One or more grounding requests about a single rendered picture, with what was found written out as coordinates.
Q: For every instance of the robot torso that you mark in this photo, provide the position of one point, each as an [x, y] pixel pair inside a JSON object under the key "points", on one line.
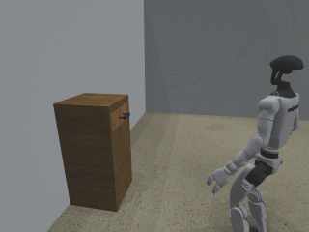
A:
{"points": [[281, 129]]}

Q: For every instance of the left robot hand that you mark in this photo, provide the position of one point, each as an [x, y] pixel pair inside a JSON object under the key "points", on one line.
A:
{"points": [[221, 177]]}

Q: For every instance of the drawer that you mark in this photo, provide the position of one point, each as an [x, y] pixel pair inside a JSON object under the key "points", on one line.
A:
{"points": [[115, 120]]}

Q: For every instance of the handle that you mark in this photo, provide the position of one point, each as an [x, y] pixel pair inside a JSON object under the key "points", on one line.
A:
{"points": [[126, 116]]}

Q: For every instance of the robot left shin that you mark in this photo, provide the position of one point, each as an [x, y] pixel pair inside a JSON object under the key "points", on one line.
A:
{"points": [[239, 223]]}

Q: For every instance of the robot left upper arm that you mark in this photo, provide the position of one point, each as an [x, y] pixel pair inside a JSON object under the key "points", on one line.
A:
{"points": [[267, 108]]}

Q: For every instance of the cabinet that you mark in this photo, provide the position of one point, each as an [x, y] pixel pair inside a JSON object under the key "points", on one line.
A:
{"points": [[97, 160]]}

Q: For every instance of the left robot forearm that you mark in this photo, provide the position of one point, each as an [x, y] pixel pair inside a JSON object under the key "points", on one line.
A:
{"points": [[249, 152]]}

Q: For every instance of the robot right upper arm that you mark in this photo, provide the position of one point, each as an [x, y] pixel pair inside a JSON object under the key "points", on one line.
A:
{"points": [[296, 121]]}

